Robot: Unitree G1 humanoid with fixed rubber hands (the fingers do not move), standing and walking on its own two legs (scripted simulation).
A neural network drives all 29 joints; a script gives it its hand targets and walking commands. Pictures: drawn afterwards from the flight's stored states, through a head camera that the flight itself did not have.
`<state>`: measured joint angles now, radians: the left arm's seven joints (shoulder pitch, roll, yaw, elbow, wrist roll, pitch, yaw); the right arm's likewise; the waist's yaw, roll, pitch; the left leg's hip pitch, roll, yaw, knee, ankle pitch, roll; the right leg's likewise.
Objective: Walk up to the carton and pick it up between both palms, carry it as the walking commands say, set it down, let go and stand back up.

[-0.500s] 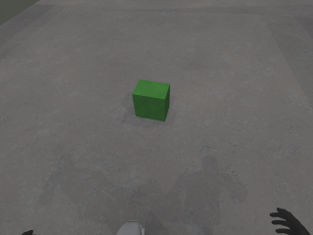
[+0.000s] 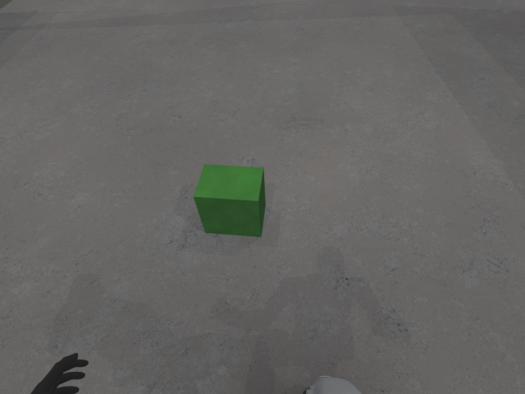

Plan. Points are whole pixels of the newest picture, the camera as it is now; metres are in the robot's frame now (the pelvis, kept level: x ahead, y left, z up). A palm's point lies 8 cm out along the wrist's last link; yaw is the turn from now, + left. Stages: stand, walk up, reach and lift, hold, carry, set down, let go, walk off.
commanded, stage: walk up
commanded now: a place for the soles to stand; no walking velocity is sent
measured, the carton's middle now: (233, 201) +0.96 +0.11 -0.62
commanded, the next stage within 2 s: none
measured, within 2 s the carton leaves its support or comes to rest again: neither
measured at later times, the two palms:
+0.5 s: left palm (29, 330) +0.26 +0.41 -0.08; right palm (423, 284) +0.28 -0.27 -0.05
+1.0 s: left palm (20, 252) +0.42 +0.49 -0.08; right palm (350, 197) +0.49 -0.20 -0.06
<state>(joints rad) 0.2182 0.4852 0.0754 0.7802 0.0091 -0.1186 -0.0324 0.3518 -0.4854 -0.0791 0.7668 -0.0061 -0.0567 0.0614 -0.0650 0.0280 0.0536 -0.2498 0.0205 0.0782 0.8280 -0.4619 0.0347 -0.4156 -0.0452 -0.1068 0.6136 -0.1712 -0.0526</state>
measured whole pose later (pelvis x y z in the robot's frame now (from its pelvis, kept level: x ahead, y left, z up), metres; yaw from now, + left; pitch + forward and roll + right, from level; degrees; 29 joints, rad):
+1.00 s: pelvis +0.37 +0.14 -0.01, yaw -1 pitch -2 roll +1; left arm 0.38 0.52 0.06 0.78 0.01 -0.08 0.00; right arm 0.24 -0.48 -0.10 0.72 0.00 -0.08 0.06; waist 0.02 -0.01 0.05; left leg -0.41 0.04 0.09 0.72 -0.28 0.03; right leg -0.46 -0.07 0.02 1.11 -0.43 -0.03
